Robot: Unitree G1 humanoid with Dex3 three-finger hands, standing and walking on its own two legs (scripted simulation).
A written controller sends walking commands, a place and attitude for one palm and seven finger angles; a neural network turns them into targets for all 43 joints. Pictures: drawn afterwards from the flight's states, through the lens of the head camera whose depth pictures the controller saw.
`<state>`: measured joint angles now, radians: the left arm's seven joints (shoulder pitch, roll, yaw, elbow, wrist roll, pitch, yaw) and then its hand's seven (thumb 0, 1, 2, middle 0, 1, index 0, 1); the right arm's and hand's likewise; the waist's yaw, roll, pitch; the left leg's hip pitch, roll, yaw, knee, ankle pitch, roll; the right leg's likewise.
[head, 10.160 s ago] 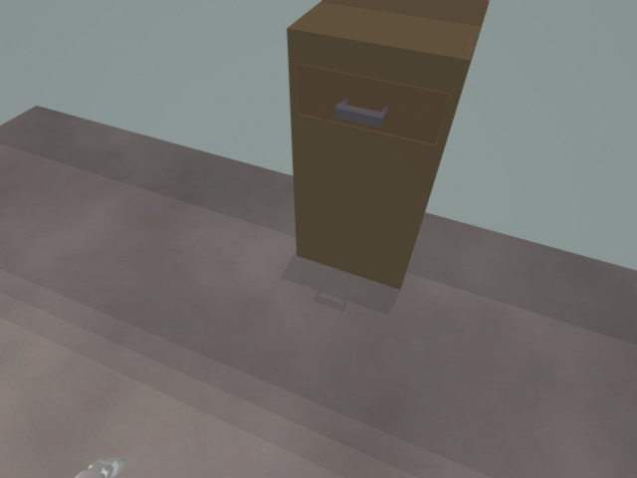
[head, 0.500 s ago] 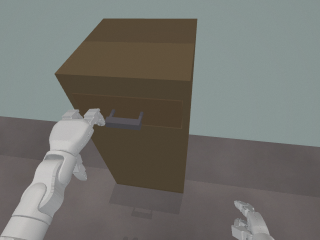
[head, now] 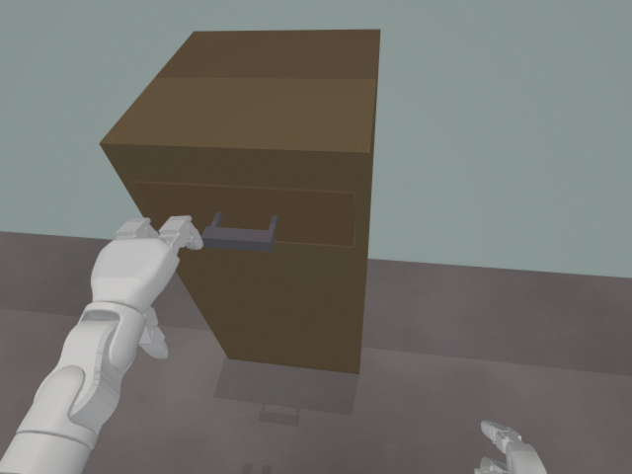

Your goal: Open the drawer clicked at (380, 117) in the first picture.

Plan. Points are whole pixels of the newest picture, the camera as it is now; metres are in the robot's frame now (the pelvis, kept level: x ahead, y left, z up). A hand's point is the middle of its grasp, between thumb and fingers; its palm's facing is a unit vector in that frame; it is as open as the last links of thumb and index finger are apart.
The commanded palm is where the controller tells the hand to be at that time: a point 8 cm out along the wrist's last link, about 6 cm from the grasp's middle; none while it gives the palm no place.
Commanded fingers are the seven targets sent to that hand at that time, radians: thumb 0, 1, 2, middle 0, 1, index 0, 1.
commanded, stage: move the hooked fingers above the handle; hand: left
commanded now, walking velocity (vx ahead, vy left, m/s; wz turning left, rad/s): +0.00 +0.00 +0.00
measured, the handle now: (242, 229) +0.51 +0.21 -0.04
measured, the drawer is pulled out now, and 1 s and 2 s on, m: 0.00 0.00 0.00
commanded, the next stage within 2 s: none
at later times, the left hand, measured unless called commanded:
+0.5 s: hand (187, 269) +0.35 +0.23 +0.06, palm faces -0.02 -0.07 -1.00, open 13.8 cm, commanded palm +0.33 +0.23 +0.12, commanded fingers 0.00 -0.50 0.30 -0.30 -1.20 -0.30 -1.20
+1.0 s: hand (210, 252) +0.40 +0.21 +0.04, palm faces -0.04 -0.05 -1.00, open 13.8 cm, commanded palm +0.38 +0.22 +0.10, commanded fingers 0.00 -0.50 0.30 -0.30 -1.20 -0.30 -1.20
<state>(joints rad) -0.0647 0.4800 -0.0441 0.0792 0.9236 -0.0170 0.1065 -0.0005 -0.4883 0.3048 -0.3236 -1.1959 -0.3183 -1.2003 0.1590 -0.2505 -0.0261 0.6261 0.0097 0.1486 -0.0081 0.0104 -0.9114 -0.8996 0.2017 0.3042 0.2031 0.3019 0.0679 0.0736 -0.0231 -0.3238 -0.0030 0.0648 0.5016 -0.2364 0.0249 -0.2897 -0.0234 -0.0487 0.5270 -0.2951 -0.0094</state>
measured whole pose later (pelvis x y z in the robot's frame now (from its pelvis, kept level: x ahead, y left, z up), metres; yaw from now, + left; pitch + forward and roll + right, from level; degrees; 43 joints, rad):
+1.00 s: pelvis +0.02 -0.01 -0.01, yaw +0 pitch +9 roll +1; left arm -0.39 0.44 -0.08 0.52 1.00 -0.07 0.15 0.00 -0.49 0.31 -0.32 -1.20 -0.32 -1.20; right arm 0.23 -0.25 -0.05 0.64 0.02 0.16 -0.03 0.01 -0.91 -0.90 0.20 0.30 0.20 0.30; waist 0.01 0.05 -0.09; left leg -0.47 0.01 0.06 0.61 -0.30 0.01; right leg -0.43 -0.01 -0.05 0.63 -0.36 -0.02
